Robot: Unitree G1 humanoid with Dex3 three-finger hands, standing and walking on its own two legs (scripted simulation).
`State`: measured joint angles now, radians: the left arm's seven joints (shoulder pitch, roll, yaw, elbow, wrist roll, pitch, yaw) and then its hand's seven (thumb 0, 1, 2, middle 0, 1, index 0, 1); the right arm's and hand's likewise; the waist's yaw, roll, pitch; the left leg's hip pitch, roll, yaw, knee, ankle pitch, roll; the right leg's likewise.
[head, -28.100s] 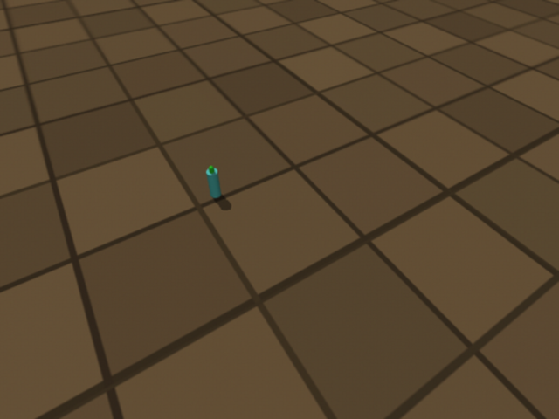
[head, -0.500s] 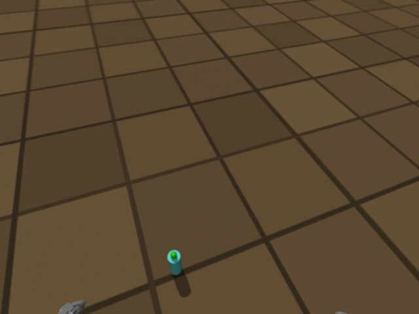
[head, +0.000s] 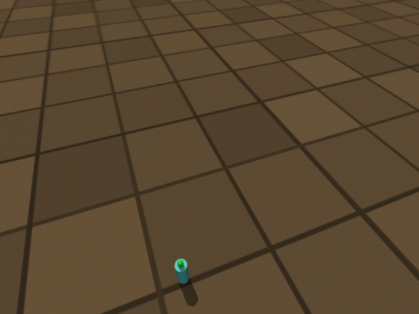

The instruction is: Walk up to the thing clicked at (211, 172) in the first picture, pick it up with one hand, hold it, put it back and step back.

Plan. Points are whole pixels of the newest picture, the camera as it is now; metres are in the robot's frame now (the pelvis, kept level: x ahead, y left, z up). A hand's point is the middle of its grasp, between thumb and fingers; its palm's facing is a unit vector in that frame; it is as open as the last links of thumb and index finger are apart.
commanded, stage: stand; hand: left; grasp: from the side
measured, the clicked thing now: (181, 270) +0.44 +0.14 -0.68
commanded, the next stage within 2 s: step back in 1.30 s
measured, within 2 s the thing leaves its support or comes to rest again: neither
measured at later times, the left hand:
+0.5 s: hand out of the picture +0.07 +0.23 -0.16, palm faces -0.02 -0.94 -0.34, open 7.4 cm
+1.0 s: hand out of the picture +0.09 +0.23 -0.15, palm faces -0.03 -0.94 -0.34, open 7.4 cm
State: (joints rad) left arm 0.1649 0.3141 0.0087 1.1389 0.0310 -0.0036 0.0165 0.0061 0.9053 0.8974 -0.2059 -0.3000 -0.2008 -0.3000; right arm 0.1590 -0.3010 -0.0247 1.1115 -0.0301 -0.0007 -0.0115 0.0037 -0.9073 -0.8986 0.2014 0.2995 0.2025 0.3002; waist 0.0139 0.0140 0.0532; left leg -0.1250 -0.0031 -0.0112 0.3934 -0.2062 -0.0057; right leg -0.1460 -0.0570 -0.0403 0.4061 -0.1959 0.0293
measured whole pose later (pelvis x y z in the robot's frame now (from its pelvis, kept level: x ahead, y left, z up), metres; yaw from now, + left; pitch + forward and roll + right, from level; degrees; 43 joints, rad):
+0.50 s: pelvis +0.00 -0.01 +0.00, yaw -1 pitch -3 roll +0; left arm 0.10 0.31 0.01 1.17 0.02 -0.01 0.01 0.00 0.91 0.90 -0.21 -0.30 -0.20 -0.30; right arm 0.13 -0.33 -0.01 1.14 -0.02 0.00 -0.01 0.00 -0.91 -0.90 0.20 0.30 0.20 0.30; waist 0.00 0.02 0.06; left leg -0.10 0.03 -0.01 0.34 -0.19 -0.03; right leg -0.12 -0.03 -0.04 0.34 -0.17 0.01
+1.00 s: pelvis +0.02 -0.02 +0.00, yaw -1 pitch -2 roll +0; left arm 0.09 0.32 0.01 1.17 0.02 -0.01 0.00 0.01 0.91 0.90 -0.21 -0.30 -0.20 -0.30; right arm 0.12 -0.33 -0.01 1.15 -0.02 -0.01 -0.01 0.00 -0.91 -0.90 0.20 0.30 0.20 0.30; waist 0.00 0.01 0.06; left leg -0.08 0.03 0.00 0.31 -0.19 -0.03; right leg -0.12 -0.02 -0.03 0.33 -0.18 0.01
